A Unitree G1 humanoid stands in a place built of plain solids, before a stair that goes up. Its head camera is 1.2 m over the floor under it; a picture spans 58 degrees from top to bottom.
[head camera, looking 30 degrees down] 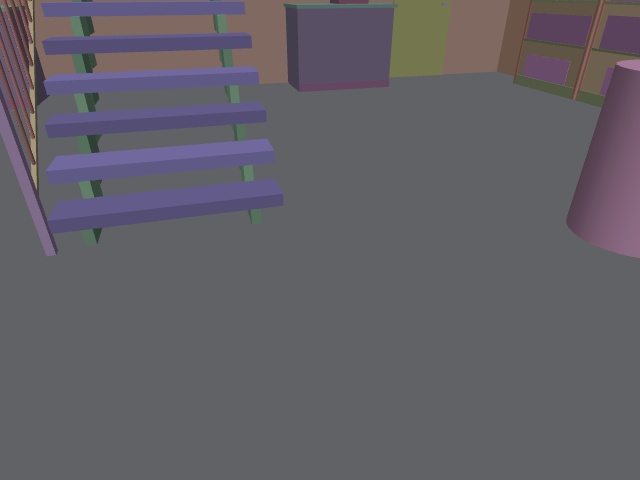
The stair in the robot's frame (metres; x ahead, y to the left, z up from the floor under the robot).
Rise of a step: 0.19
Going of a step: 0.21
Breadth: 1.22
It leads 16 degrees to the left of straight ahead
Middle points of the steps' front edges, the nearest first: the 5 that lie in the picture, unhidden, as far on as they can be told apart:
2.11 0.80 0.19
2.31 0.85 0.38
2.52 0.91 0.57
2.72 0.97 0.76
2.92 1.03 0.95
